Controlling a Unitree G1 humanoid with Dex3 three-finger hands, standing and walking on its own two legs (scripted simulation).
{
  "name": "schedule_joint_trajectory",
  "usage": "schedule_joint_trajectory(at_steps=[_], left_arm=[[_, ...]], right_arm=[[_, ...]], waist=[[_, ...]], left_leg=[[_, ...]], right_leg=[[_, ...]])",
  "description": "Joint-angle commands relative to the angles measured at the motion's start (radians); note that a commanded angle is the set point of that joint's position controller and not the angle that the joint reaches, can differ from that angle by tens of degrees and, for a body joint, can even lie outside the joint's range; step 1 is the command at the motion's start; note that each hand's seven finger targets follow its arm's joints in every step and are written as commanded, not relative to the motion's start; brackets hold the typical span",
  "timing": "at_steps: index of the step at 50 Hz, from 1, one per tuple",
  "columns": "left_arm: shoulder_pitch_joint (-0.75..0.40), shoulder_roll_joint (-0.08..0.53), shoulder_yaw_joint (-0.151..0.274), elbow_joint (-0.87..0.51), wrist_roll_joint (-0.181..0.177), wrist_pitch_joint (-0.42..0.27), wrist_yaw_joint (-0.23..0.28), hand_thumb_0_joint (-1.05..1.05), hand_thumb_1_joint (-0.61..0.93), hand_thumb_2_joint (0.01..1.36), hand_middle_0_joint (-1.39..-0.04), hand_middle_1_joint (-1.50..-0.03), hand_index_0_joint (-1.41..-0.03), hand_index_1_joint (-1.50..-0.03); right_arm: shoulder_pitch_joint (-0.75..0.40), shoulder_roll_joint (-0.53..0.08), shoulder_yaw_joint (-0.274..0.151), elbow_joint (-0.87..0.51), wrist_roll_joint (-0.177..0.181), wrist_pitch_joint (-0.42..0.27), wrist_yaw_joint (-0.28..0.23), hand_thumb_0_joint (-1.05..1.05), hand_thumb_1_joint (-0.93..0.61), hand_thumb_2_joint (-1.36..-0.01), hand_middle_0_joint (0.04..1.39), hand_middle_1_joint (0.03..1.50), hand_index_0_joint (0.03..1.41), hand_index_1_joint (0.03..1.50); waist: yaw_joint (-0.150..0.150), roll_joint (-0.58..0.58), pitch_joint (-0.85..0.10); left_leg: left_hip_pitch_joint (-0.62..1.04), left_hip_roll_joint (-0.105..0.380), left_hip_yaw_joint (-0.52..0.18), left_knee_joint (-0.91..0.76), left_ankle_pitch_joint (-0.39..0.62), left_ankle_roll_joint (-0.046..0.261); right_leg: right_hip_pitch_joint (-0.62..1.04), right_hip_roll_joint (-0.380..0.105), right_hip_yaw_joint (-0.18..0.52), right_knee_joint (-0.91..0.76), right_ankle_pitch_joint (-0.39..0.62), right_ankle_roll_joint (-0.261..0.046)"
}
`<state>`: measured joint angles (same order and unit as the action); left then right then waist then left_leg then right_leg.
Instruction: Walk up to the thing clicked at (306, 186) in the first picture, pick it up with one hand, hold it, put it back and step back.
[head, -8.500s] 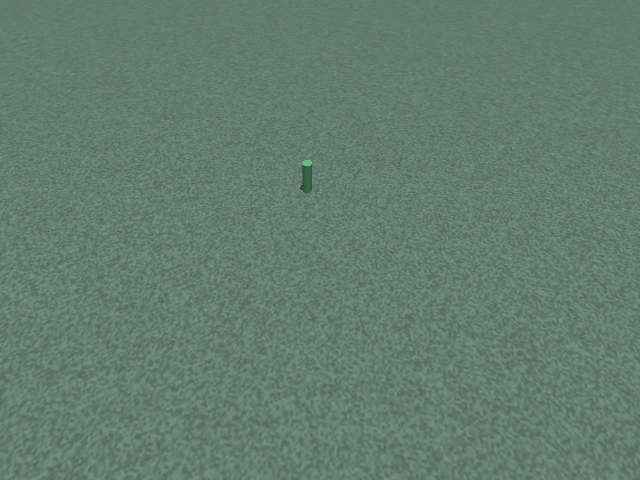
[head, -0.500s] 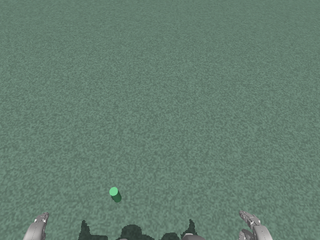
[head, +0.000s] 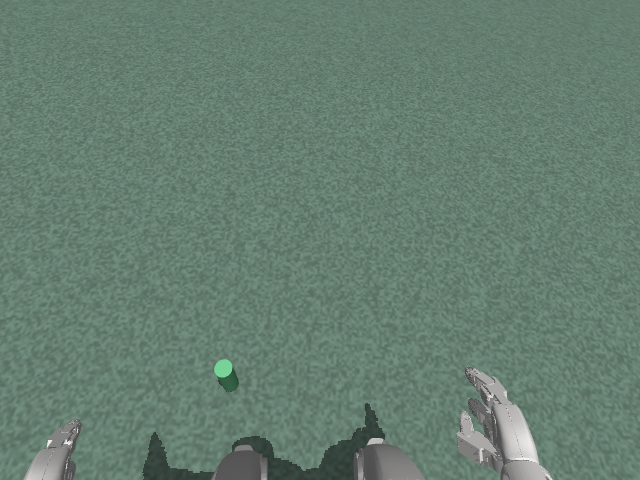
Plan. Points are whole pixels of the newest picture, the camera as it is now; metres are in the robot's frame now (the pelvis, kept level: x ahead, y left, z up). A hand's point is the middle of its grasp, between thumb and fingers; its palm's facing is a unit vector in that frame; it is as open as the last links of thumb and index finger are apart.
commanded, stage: go down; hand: left
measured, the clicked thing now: (227, 376) +0.39 +0.19 -0.62
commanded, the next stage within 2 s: approach in 2.00 s
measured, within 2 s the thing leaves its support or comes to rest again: neither
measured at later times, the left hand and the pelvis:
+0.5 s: hand (102, 417) +0.24 +0.32 -0.21, palm faces +0.11 -0.97 -0.21, open 17.3 cm; pelvis -0.05 +0.00 -0.13, yaw -1 degrees
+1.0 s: hand (104, 390) +0.29 +0.35 -0.27, palm faces +0.09 -0.99 -0.12, open 17.4 cm; pelvis -0.08 -0.01 -0.24, yaw -3 degrees
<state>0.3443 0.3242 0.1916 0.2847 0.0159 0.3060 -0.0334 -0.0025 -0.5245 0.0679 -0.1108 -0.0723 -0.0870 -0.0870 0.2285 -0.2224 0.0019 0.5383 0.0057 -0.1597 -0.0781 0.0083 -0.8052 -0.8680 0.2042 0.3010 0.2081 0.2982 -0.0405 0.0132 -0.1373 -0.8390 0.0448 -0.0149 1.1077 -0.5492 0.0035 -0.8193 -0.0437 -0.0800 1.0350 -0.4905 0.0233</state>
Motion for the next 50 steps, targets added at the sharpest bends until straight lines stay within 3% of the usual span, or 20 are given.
schedule_joint_trajectory(at_steps=[1,5,8,10,11,12,14,16,19,20,21,23,27,29,35,37,40,42,44,50], left_arm=[[0.031,0.188,0.109,-0.148,-0.009,-0.047,0.003,0.0,-0.507,0.066,-0.093,-0.072,-0.08,-0.083],[-0.128,0.229,0.141,-0.078,-0.018,-0.115,-0.018,0.0,-0.505,0.055,-0.089,-0.064,-0.082,-0.069],[-0.246,0.262,0.186,0.009,-0.041,-0.214,-0.065,0.0,-0.517,0.049,-0.086,-0.063,-0.086,-0.062],[-0.258,0.27,0.202,0.092,-0.066,-0.29,-0.118,0.0,-0.547,0.045,-0.093,-0.086,-0.098,-0.078],[-0.322,0.289,0.208,0.088,-0.071,-0.335,-0.141,0.0,-0.572,0.039,-0.096,-0.086,-0.102,-0.077],[-0.379,0.322,0.229,0.066,-0.074,-0.384,-0.16,0.0,-0.568,0.041,-0.09,-0.087,-0.096,-0.078],[-0.369,0.37,0.281,0.156,-0.087,-0.45,-0.195,0.0,-0.51,0.001,-0.075,-0.02,-0.073,-0.016],[-0.368,0.382,0.312,0.225,-0.104,-0.5,-0.225,0.0,-0.543,0.0,-0.068,-0.02,-0.069,-0.014],[-0.42,0.459,0.384,0.273,-0.125,-0.56,-0.272,0.0,-0.52,0.023,-0.055,-0.024,-0.054,-0.02],[-0.398,0.438,0.379,0.333,-0.132,-0.571,-0.295,0.0,-0.508,0.031,-0.049,-0.027,-0.048,-0.023],[-0.41,0.45,0.402,0.369,-0.143,-0.585,-0.315,0.0,-0.5,0.036,-0.045,-0.03,-0.045,-0.025],[-0.475,0.464,0.414,0.362,-0.161,-0.626,-0.354,0.0,-0.496,0.044,-0.041,-0.031,-0.039,-0.028],[-0.657,0.582,0.48,0.337,-0.184,-0.699,-0.416,0.0,-0.46,0.056,-0.028,-0.034,-0.031,-0.027],[-0.665,0.575,0.486,0.418,-0.195,-0.716,-0.445,0.0,-0.446,0.075,-0.022,-0.046,-0.027,-0.037],[-0.834,0.676,0.525,0.463,-0.2,-0.759,-0.522,0.0,-0.494,0.091,-0.019,-0.067,-0.027,-0.058],[-0.824,0.679,0.53,0.526,-0.205,-0.754,-0.542,0.0,-0.507,0.091,-0.021,-0.07,-0.028,-0.062],[-0.845,0.7,0.547,0.558,-0.209,-0.753,-0.563,0.0,-0.52,0.089,-0.024,-0.081,-0.034,-0.069],[-0.912,0.758,0.565,0.513,-0.21,-0.757,-0.572,0.0,-0.533,0.097,-0.022,-0.089,-0.033,-0.078],[-0.883,0.75,0.566,0.557,-0.212,-0.748,-0.58,0.0,-0.564,0.085,-0.028,-0.087,-0.038,-0.077],[-0.952,0.804,0.592,0.536,-0.227,-0.75,-0.602,0.0,-0.591,0.087,-0.029,-0.095,-0.04,-0.086]], right_arm=[[-0.003,-0.155,-0.067,-0.142,0.005,-0.058,-0.021,0.0,-0.828,-0.88,0.2,0.3,0.2,0.3],[-0.006,-0.163,-0.066,-0.122,0.003,-0.077,-0.022,0.0,-0.846,-0.884,0.2,0.3,0.2,0.3],[-0.007,-0.172,-0.07,-0.107,0.002,-0.101,-0.017,0.0,-0.876,-0.89,0.2,0.3,0.2,0.3],[0.002,-0.184,-0.073,-0.086,0.003,-0.112,-0.008,0.0,-0.905,-0.896,0.2,0.3,0.2,0.3],[0.0,-0.191,-0.074,-0.088,0.003,-0.121,-0.004,0.0,-0.921,-0.899,0.2,0.3,0.2,0.3],[0.002,-0.195,-0.077,-0.079,0.001,-0.127,0.001,0.0,-0.922,-0.899,0.2,0.3,0.2,0.3],[-0.002,-0.209,-0.076,-0.068,0.002,-0.127,0.001,0.0,-0.912,-0.898,0.2,0.3,0.2,0.3],[-0.005,-0.218,-0.072,-0.066,0.004,-0.118,0.007,0.0,-0.894,-0.894,0.2,0.299,0.2,0.299],[-0.009,-0.248,-0.076,-0.048,0.005,-0.098,0.014,0.0,-0.883,-0.893,0.2,0.299,0.2,0.299],[-0.016,-0.252,-0.075,-0.042,0.006,-0.092,0.018,0.0,-0.882,-0.894,0.2,0.299,0.2,0.299],[-0.019,-0.261,-0.074,-0.036,0.005,-0.088,0.021,0.0,-0.882,-0.894,0.2,0.299,0.2,0.299],[-0.012,-0.264,-0.075,-0.021,0.003,-0.081,0.026,0.0,-0.881,-0.895,0.2,0.299,0.2,0.299],[-0.006,-0.275,-0.073,0.003,-0.002,-0.076,0.023,0.0,-0.881,-0.896,0.2,0.3,0.2,0.3],[-0.008,-0.279,-0.065,0.018,-0.009,-0.077,0.021,0.0,-0.877,-0.895,0.201,0.3,0.2,0.3],[-0.006,-0.298,-0.047,0.047,-0.014,-0.073,0.016,0.0,-0.876,-0.896,0.201,0.3,0.2,0.3],[-0.01,-0.303,-0.039,0.049,-0.016,-0.072,0.016,0.0,-0.876,-0.896,0.201,0.3,0.2,0.3],[-0.007,-0.311,-0.034,0.056,-0.018,-0.069,0.018,0.0,-0.873,-0.895,0.2,0.3,0.2,0.3],[-0.004,-0.314,-0.028,0.058,-0.017,-0.065,0.02,0.0,-0.873,-0.896,0.2,0.3,0.2,0.3],[-0.011,-0.324,-0.026,0.06,-0.016,-0.064,0.02,0.0,-0.879,-0.897,0.2,0.3,0.2,0.3],[-0.008,-0.327,-0.019,0.064,-0.016,-0.062,0.022,0.0,-0.881,-0.898,0.2,0.3,0.2,0.3]], waist=[[0.005,0.059,-0.192],[-0.027,0.057,-0.165],[-0.026,0.05,-0.161],[-0.021,0.052,-0.216],[-0.019,0.066,-0.257],[-0.006,0.091,-0.29],[0.01,0.092,-0.345],[0.025,0.086,-0.387],[0.061,0.134,-0.445],[0.059,0.131,-0.459],[0.06,0.128,-0.458],[0.052,0.116,-0.503],[0.029,0.102,-0.561],[0.015,0.089,-0.552],[0.014,0.159,-0.587],[0.013,0.132,-0.565],[0.015,0.141,-0.565],[0.021,0.172,-0.586],[0.022,0.17,-0.578],[0.016,0.152,-0.577]], left_leg=[[0.094,-0.025,-0.028,-0.134,0.357,-0.004],[-0.001,-0.025,-0.021,-0.063,0.279,0.003],[-0.096,-0.029,-0.015,0.004,0.176,0.009],[-0.146,-0.033,-0.009,0.063,0.162,0.013],[-0.168,-0.034,-0.012,0.089,0.169,0.011],[-0.182,-0.035,-0.012,0.113,0.156,0.01],[-0.227,-0.038,-0.014,0.169,0.181,0.009],[-0.273,-0.038,-0.021,0.206,0.179,0.008],[-0.286,-0.032,-0.046,0.243,0.19,-0.001],[-0.287,-0.028,-0.055,0.26,0.215,-0.002],[-0.305,-0.024,-0.074,0.267,0.208,-0.005],[-0.33,-0.025,-0.069,0.322,0.241,0.001],[-0.42,-0.031,-0.051,0.401,0.161,0.014],[-0.472,-0.032,-0.047,0.441,0.16,0.016],[-0.512,-0.029,-0.06,0.503,0.084,0.012],[-0.552,-0.029,-0.061,0.521,0.059,0.014],[-0.6,-0.029,-0.06,0.546,0.016,0.014],[-0.61,-0.026,-0.064,0.555,-0.001,0.012],[-0.609,-0.024,-0.068,0.568,0.013,0.011],[-0.706,-0.027,-0.049,0.629,-0.014,0.02]], right_leg=[[0.103,0.041,0.01,-0.073,0.258,-0.04],[0.007,0.038,0.022,-0.019,0.21,-0.037],[-0.095,0.033,0.035,0.046,0.125,-0.038],[-0.141,0.027,0.05,0.104,0.12,-0.041],[-0.173,0.026,0.052,0.144,0.123,-0.043],[-0.205,0.023,0.056,0.179,0.111,-0.044],[-0.243,0.02,0.059,0.233,0.127,-0.045],[-0.278,0.017,0.062,0.282,0.123,-0.049],[-0.367,0.018,0.047,0.366,0.106,-0.058],[-0.401,0.018,0.042,0.392,0.121,-0.06],[-0.44,0.021,0.032,0.425,0.109,-0.062],[-0.465,0.019,0.036,0.455,0.135,-0.063],[-0.49,0.017,0.057,0.486,0.086,-0.056],[-0.514,0.017,0.061,0.509,0.082,-0.055],[-0.655,0.017,0.046,0.594,0.017,-0.063],[-0.676,0.019,0.039,0.61,-0.003,-0.061],[-0.701,0.02,0.035,0.643,-0.027,-0.061],[-0.716,0.019,0.03,0.671,-0.038,-0.062],[-0.744,0.021,0.022,0.693,-0.026,-0.064],[-0.763,0.022,0.025,0.723,-0.049,-0.062]])
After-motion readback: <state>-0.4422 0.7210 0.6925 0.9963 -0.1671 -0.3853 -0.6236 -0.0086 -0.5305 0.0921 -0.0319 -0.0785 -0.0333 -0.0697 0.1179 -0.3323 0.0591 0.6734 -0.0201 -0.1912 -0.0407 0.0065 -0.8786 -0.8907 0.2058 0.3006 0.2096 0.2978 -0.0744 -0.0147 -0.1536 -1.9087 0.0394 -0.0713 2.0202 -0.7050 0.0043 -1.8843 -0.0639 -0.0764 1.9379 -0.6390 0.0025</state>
